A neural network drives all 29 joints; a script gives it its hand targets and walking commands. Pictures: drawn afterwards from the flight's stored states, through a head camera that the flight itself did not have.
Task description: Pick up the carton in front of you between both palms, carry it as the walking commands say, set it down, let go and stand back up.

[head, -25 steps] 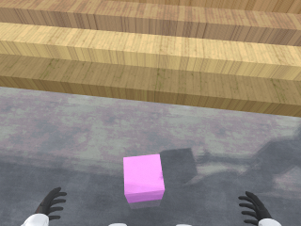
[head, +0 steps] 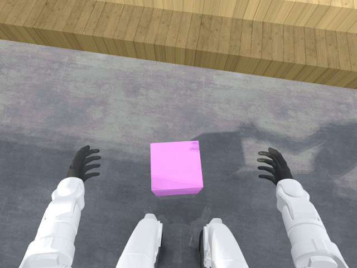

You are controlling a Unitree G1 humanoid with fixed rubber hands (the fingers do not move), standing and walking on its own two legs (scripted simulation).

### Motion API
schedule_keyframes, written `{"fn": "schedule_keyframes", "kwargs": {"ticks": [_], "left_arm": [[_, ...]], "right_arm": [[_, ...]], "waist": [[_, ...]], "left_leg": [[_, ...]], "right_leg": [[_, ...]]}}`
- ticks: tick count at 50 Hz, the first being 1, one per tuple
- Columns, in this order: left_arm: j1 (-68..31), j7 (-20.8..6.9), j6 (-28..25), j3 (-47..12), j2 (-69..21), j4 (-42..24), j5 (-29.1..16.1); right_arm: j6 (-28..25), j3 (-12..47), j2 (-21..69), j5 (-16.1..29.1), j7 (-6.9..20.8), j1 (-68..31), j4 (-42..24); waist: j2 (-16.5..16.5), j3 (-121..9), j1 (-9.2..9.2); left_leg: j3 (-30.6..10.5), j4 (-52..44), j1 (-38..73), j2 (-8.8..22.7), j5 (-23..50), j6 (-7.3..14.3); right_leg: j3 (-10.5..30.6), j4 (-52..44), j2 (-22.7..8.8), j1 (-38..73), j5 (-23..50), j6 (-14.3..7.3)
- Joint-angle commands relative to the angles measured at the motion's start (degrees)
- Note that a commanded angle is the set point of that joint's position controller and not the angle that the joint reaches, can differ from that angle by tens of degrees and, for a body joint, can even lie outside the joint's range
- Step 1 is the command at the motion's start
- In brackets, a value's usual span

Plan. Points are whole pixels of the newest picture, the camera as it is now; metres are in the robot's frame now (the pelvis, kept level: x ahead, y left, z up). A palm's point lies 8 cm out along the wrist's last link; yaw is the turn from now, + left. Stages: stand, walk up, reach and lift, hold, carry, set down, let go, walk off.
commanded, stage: reach and lift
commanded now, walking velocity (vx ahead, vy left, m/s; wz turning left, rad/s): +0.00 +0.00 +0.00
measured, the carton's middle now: (175, 170) +0.42 +0.04 -0.58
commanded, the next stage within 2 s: none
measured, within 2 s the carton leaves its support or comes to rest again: neither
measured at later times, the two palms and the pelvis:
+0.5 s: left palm (110, 139) +0.41 +0.23 -0.16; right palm (240, 131) +0.46 -0.15 -0.16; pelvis -0.06 +0.00 -0.07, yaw +0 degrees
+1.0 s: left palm (126, 163) +0.40 +0.23 -0.40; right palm (224, 159) +0.44 -0.16 -0.41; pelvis -0.07 -0.01 -0.25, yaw +1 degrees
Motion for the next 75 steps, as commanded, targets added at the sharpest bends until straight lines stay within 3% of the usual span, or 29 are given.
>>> {"fn": "schedule_keyframes", "kwargs": {"ticks": [1,11,17,22,30,35,40,47,52,56,61,65,67,72,75], "left_arm": [[-11.5,0.6,-1.2,2.7,6.8,-3.9,-1.0],[-40.0,1.8,0.6,6.0,6.4,0.9,-1.4],[-51.2,2.6,0.7,8.9,5.4,4.9,0.3],[-50.8,2.4,-1.3,11.7,3.7,5.0,3.4],[-45.7,1.4,-6.6,13.3,0.7,7.2,4.9],[-43.4,1.7,-8.7,11.9,1.6,8.2,2.5],[-43.9,2.7,-9.2,8.4,5.2,4.7,-1.9],[-50.5,4.2,-7.6,4.6,9.1,2.0,-7.1],[-56.8,5.2,-6.3,3.3,9.8,7.6,-8.2],[-62.0,5.6,-6.8,2.3,10.2,13.6,-8.4],[-66.6,6.1,-8.4,0.8,11.0,18.9,-8.9],[-69.4,6.9,-9.8,-1.1,12.3,18.7,-10.7],[-70.2,7.4,-10.2,-1.5,12.8,17.2,-11.8],[-66.0,7.4,-11.2,-4.0,10.6,17.5,-13.5],[-63.7,7.4,-11.0,-4.4,9.7,18.0,-13.5]], "right_arm": [[-1.1,-1.8,-6.4,0.8,-0.6,-13.6,-3.3],[0.9,-4.2,-7.7,0.9,-1.3,-44.6,4.9],[0.9,-6.4,-8.6,-0.6,-1.3,-57.3,11.1],[-1.1,-9.0,-7.1,-4.1,-1.3,-57.3,12.1],[-5.8,-10.3,-1.7,-6.3,-2.2,-51.9,12.1],[-7.5,-7.9,-1.6,-4.4,-3.7,-49.3,10.6],[-7.9,-3.0,-3.5,0.2,-5.4,-49.9,5.2],[-6.1,1.0,-7.2,5.3,-6.9,-57.0,1.1],[-5.0,1.3,-8.6,6.7,-7.0,-62.2,7.9],[-5.7,1.6,-9.7,7.7,-6.6,-66.6,14.5],[-7.5,2.5,-11.3,9.1,-6.3,-70.6,19.9],[-9.1,4.0,-13.0,10.8,-6.7,-73.7,19.2],[-9.6,5.4,-13.6,11.2,-7.0,-74.5,18.1],[-10.4,7.1,-9.2,12.8,-7.2,-69.4,16.4],[-10.3,7.2,-8.4,13.0,-7.0,-67.0,16.9]], "waist": [[-0.1,-33.2,0.87],[-1.0,-41.4,1.9],[-1.4,-50.5,2.96],[-1.9,-56.7,3.25],[-2.8,-54.1,2.93],[-2.7,-57.0,2.57],[-4.3,-67.1,2.91],[-4.4,-70.7,3.19],[-3.6,-59.4,2.9],[-2.7,-52.0,3.01],[-1.7,-48.4,2.92],[-1.7,-52.6,2.96],[-3.5,-54.3,3.43],[-3.4,-56.2,3.05],[-2.6,-54.8,3.41]], "left_leg": [[1.1,-1.9,8.7,-2.3,29.6,-2.3],[3.3,-1.7,-3.3,-2.0,6.1,-1.9],[4.3,0.6,-5.9,-2.5,4.7,-2.3],[4.7,2.0,-6.3,-3.2,12.6,-2.9],[4.0,11.8,-21.6,-3.4,22.2,-3.2],[3.4,21.8,-29.8,-3.5,26.3,-3.3],[3.7,31.1,-33.0,-3.7,29.0,-3.5],[5.8,40.6,-37.7,-2.9,19.6,-3.7],[5.8,44.3,-43.1,-1.7,7.5,-3.4],[5.0,47.4,-45.6,-0.7,2.8,-2.9],[3.8,51.2,-45.7,0.0,3.3,-2.8],[3.4,54.2,-42.8,0.0,7.7,-2.9],[3.6,55.0,-44.2,-0.5,9.4,-2.9],[3.2,56.7,-40.3,-1.1,15.9,-2.3],[3.1,56.5,-39.9,-1.3,15.9,-2.2]], "right_leg": [[-0.3,-1.1,2.9,10.9,26.1,1.3],[-2.1,-0.2,3.0,-2.3,3.6,0.9],[-3.1,2.4,3.8,-7.0,1.7,1.0],[-3.2,3.4,4.5,-7.9,7.7,0.6],[-1.9,13.2,4.4,-19.7,18.4,1.1],[-1.5,23.4,4.5,-27.7,22.5,1.4],[-1.5,33.4,4.4,-25.4,27.5,1.8],[-2.8,42.9,4.2,-26.5,19.1,1.8],[-3.3,45.8,3.3,-35.6,5.5,1.7],[-2.9,48.6,2.4,-42.2,-0.2,1.5],[-2.4,52.7,1.7,-46.2,-0.2,1.5],[-2.4,56.2,1.5,-44.1,3.9,1.5],[-2.2,57.5,1.4,-41.7,5.4,1.5],[-2.8,59.1,2.2,-41.6,11.5,2.0],[-3.1,58.9,2.6,-43.8,10.6,2.1]]}}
